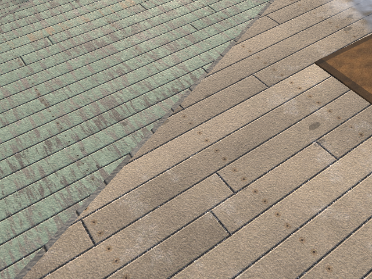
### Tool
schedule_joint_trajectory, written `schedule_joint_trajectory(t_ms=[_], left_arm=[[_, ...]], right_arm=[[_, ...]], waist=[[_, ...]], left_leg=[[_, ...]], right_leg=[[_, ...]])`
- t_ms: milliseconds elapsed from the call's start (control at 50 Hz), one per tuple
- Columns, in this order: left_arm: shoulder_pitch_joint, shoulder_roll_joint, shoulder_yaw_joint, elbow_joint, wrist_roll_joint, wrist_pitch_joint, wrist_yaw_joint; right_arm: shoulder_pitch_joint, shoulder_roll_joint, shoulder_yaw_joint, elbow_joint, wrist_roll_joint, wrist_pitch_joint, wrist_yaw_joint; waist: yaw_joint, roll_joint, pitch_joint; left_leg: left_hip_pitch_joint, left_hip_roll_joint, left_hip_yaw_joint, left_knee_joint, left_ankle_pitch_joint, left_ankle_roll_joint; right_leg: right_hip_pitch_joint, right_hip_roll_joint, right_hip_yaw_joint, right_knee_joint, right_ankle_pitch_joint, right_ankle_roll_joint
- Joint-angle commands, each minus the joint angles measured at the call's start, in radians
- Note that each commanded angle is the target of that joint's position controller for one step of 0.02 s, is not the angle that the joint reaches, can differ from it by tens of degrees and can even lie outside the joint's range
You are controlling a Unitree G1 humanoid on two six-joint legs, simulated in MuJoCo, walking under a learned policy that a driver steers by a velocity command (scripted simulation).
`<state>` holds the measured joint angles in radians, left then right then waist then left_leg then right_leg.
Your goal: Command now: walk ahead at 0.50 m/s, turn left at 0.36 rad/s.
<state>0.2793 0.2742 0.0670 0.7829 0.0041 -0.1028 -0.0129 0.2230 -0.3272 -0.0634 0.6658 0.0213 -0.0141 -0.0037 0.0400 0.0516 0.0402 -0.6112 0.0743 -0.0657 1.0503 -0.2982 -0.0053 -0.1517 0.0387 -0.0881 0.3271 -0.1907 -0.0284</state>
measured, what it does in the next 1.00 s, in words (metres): walks ahead, turning right: left foot, then right foot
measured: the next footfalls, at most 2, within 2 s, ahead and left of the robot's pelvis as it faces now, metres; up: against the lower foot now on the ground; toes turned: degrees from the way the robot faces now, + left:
left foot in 0.24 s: +0.30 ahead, +0.16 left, +0.00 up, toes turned +5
right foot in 0.76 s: +0.58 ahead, -0.10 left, +0.00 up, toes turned -15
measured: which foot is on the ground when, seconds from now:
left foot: up 0.00-0.22, down 0.24-0.78, up 0.80-1.00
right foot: down 0.00-0.26, up 0.28-0.74, down 0.76-1.00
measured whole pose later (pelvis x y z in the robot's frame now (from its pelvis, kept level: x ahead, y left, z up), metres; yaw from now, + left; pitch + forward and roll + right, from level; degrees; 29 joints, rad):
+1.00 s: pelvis +0.55 -0.02 +0.00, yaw -21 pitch +1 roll +0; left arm 0.30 0.28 0.06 0.73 -0.01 -0.05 -0.02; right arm 0.12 -0.31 -0.06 0.70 -0.01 -0.10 0.00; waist 0.04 0.02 0.06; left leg -0.60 0.10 -0.08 1.00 -0.27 -0.04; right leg -0.21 0.11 0.05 0.37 -0.16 -0.09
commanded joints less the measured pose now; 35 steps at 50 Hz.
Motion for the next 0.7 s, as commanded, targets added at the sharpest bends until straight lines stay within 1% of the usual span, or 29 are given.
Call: schedule_joint_trajectory(t_ms=[20,60,100,120,160,180,200,220,240,260,280,300,320,340,360,380,400,420,440,460,480,520,540,580,640,660,680,700], left_arm=[[-0.069,0.15,0.033,-0.05,-0.008,-0.02,-0.004],[-0.053,0.166,0.034,-0.033,-0.019,-0.013,-0.005],[0.001,0.186,0.036,-0.007,-0.03,-0.005,-0.005],[0.023,0.197,0.038,0.007,-0.034,0.0,-0.005],[0.053,0.212,0.041,0.032,-0.04,0.014,-0.003],[0.06,0.219,0.042,0.041,-0.043,0.021,-0.002],[0.055,0.229,0.042,0.047,-0.044,0.028,0.001],[0.051,0.223,0.036,0.053,-0.047,0.034,0.003],[0.059,0.192,0.02,0.053,-0.038,0.034,0.006],[0.113,0.096,-0.016,0.011,-0.014,0.022,0.0],[0.143,0.069,-0.03,0.021,-0.021,0.006,-0.002],[0.071,0.177,0.004,0.014,-0.052,0.001,-0.005],[0.01,0.178,0.006,-0.01,-0.062,0.0,-0.005],[-0.017,0.163,0.006,-0.011,-0.048,0.006,0.0],[-0.002,0.151,0.01,-0.005,-0.034,0.019,0.004],[0.031,0.131,0.008,0.006,-0.034,0.032,0.003],[0.047,0.104,0.004,0.013,-0.035,0.046,0.005],[0.04,0.092,0.003,0.013,-0.036,0.056,0.007],[0.031,0.085,0.004,0.008,-0.036,0.064,0.011],[0.007,0.083,0.004,0.001,-0.032,0.067,0.011],[-0.014,0.07,0.001,-0.014,-0.029,0.067,0.008],[-0.075,0.066,-0.002,-0.027,-0.027,0.059,-0.003],[-0.105,0.056,-0.007,-0.036,-0.026,0.058,-0.011],[-0.174,0.04,-0.016,-0.065,-0.022,0.057,-0.025],[-0.249,0.052,-0.015,-0.109,-0.024,0.06,-0.04],[-0.264,0.058,-0.014,-0.123,-0.024,0.06,-0.046],[-0.267,0.064,-0.01,-0.135,-0.023,0.061,-0.05],[-0.253,0.077,-0.003,-0.142,-0.023,0.063,-0.054]], right_arm=[[-0.003,-0.006,0.011,-0.065,-0.01,-0.019,0.013],[-0.077,-0.002,0.018,-0.077,-0.009,-0.035,0.025],[-0.15,-0.003,0.021,-0.097,-0.006,-0.044,0.036],[-0.179,-0.008,0.02,-0.109,-0.003,-0.046,0.039],[-0.215,-0.027,0.015,-0.129,-0.003,-0.047,0.043],[-0.213,-0.038,0.01,-0.133,-0.006,-0.047,0.044],[-0.174,-0.056,0.0,-0.126,-0.009,-0.047,0.043],[-0.07,-0.083,-0.019,-0.097,-0.015,-0.047,0.039],[0.085,-0.136,-0.046,-0.053,-0.018,-0.044,0.028],[0.23,-0.246,-0.07,-0.042,-0.045,-0.038,0.012],[0.248,-0.229,-0.064,-0.037,-0.029,-0.035,0.011],[0.205,-0.156,-0.04,-0.036,-0.027,-0.039,0.014],[0.147,-0.123,-0.03,-0.032,-0.023,-0.044,0.015],[0.086,-0.084,-0.018,-0.026,-0.022,-0.051,0.019],[0.042,-0.058,-0.012,-0.026,-0.027,-0.061,0.022],[0.017,-0.052,-0.013,-0.023,-0.034,-0.071,0.023],[0.001,-0.05,-0.017,-0.012,-0.035,-0.082,0.024],[-0.008,-0.049,-0.02,-0.002,-0.036,-0.092,0.023],[-0.012,-0.052,-0.022,0.008,-0.042,-0.097,0.019],[-0.001,-0.047,-0.023,0.02,-0.042,-0.103,0.016],[-0.002,-0.065,-0.028,0.032,-0.042,-0.102,0.012],[0.007,-0.071,-0.032,0.046,-0.041,-0.099,0.004],[0.012,-0.081,-0.034,0.052,-0.038,-0.098,0.0],[0.044,-0.106,-0.043,0.07,-0.03,-0.091,-0.006],[0.085,-0.123,-0.052,0.102,-0.014,-0.071,-0.008],[0.092,-0.128,-0.055,0.109,-0.008,-0.063,-0.009],[0.092,-0.138,-0.059,0.113,-0.004,-0.054,-0.011],[0.084,-0.152,-0.063,0.113,-0.002,-0.046,-0.014]], waist=[[-0.028,-0.106,0.004],[-0.004,-0.093,0.012],[0.025,-0.094,0.017],[0.031,-0.099,0.023],[0.027,-0.11,0.031],[0.016,-0.118,0.024],[-0.017,-0.128,-0.005],[-0.083,-0.123,-0.068],[-0.158,-0.11,-0.165],[-0.18,0.076,-0.342],[-0.166,0.193,-0.463],[-0.18,0.097,-0.326],[-0.151,0.08,-0.203],[-0.118,0.04,-0.127],[-0.083,0.058,-0.086],[-0.056,0.075,-0.075],[-0.039,0.063,-0.068],[-0.031,0.04,-0.047],[-0.024,0.026,-0.032],[-0.031,0.02,-0.01],[-0.027,0.032,-0.002],[-0.048,0.006,0.011],[-0.059,-0.003,0.018],[-0.087,-0.021,0.041],[-0.109,-0.025,0.069],[-0.109,-0.021,0.072],[-0.101,-0.013,0.064],[-0.083,0.002,0.04]], left_leg=[[-0.02,0.042,-0.025,-0.168,0.144,-0.002],[0.025,0.023,0.017,-0.308,0.258,0.008],[0.051,0.009,0.046,-0.392,0.303,0.015],[0.049,0.006,0.046,-0.422,0.297,0.022],[0.044,-0.007,0.053,-0.471,0.237,0.045],[0.067,-0.019,0.065,-0.491,0.2,0.059],[0.143,-0.043,0.086,-0.516,0.178,0.076],[0.32,-0.072,0.112,-0.56,0.2,0.1],[0.566,-0.059,0.093,-0.546,0.222,0.126],[0.969,0.225,-0.278,-0.53,0.183,0.252],[1.036,0.358,-0.622,-0.69,0.055,0.338],[0.927,0.323,-0.519,-0.72,-0.004,0.288],[0.801,0.284,-0.371,-0.738,0.029,0.253],[0.679,0.237,-0.269,-0.773,0.086,0.23],[0.585,0.211,-0.196,-0.818,0.121,0.216],[0.525,0.202,-0.146,-0.847,0.182,0.218],[0.482,0.201,-0.11,-0.881,0.207,0.226],[0.459,0.196,-0.065,-0.905,0.243,0.224],[0.454,0.196,-0.022,-0.922,0.266,0.222],[0.459,0.184,0.03,-0.918,0.356,0.214],[0.472,0.188,0.06,-0.927,0.351,0.213],[0.487,0.158,0.135,-0.936,0.353,0.187],[0.492,0.155,0.166,-0.939,0.358,0.18],[0.526,0.179,0.197,-0.946,0.354,0.178],[0.638,0.21,0.225,-0.913,0.387,0.166],[0.677,0.218,0.234,-0.887,0.433,0.158],[0.706,0.223,0.246,-0.848,0.527,0.148],[0.725,0.223,0.261,-0.789,0.696,0.136]], right_leg=[[-0.005,-0.274,0.172,-0.201,0.204,-0.198],[-0.002,-0.246,0.109,-0.199,0.238,-0.173],[0.034,-0.255,0.097,-0.194,0.231,-0.161],[0.066,-0.27,0.102,-0.188,0.229,-0.155],[0.14,-0.302,0.108,-0.156,0.275,-0.141],[0.169,-0.311,0.106,-0.126,0.334,-0.132],[0.182,-0.307,0.091,-0.064,0.465,-0.117],[0.148,-0.275,0.062,0.072,0.601,-0.094],[0.036,-0.225,0.032,0.266,0.58,-0.059],[-0.322,-0.119,-0.002,0.664,0.21,0.011],[-0.497,-0.013,0.131,0.893,-0.391,0.03],[-0.586,-0.065,0.206,0.974,-0.368,0.018],[-0.612,-0.111,0.178,0.952,-0.287,0.01],[-0.586,-0.145,0.166,0.894,-0.213,0.015],[-0.535,-0.171,0.172,0.85,-0.147,0.021],[-0.473,-0.182,0.178,0.841,-0.109,0.031],[-0.447,-0.183,0.174,0.832,-0.087,0.041],[-0.451,-0.184,0.182,0.817,-0.062,0.047],[-0.474,-0.18,0.19,0.797,-0.023,0.052],[-0.498,-0.179,0.199,0.758,0.012,0.055],[-0.518,-0.18,0.201,0.69,0.071,0.061],[-0.507,-0.166,0.176,0.558,0.192,0.053],[-0.492,-0.161,0.155,0.496,0.231,0.048],[-0.488,-0.154,0.118,0.406,0.264,0.035],[-0.532,-0.146,0.092,0.331,0.214,0.001],[-0.54,-0.137,0.077,0.314,0.177,-0.012],[-0.525,-0.121,0.056,0.302,0.133,-0.028],[-0.479,-0.092,0.026,0.3,0.084,-0.047]])
Velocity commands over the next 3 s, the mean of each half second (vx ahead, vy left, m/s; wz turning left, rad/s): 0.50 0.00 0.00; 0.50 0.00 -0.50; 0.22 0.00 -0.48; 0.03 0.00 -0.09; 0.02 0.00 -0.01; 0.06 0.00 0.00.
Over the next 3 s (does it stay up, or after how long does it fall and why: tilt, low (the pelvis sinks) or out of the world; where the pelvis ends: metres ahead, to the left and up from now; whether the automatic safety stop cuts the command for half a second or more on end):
stays up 0.81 -0.10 -0.01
